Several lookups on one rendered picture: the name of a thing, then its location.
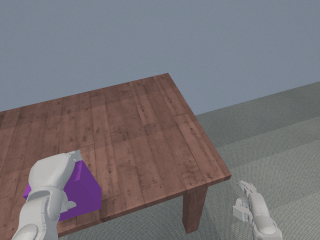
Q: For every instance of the right robot forearm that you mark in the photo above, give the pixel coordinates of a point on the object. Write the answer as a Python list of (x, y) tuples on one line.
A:
[(265, 228)]

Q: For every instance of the robot right hand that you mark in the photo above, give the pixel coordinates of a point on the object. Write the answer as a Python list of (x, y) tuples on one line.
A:
[(255, 205)]

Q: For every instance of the left robot forearm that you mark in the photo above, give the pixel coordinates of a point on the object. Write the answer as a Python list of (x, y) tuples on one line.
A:
[(40, 214)]

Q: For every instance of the table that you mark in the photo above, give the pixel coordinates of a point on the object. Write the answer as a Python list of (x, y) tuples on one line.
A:
[(140, 140)]

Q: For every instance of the sponge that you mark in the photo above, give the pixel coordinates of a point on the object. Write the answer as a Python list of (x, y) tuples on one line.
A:
[(81, 188)]

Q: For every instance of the robot left hand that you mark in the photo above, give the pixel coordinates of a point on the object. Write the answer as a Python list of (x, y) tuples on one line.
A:
[(55, 171)]

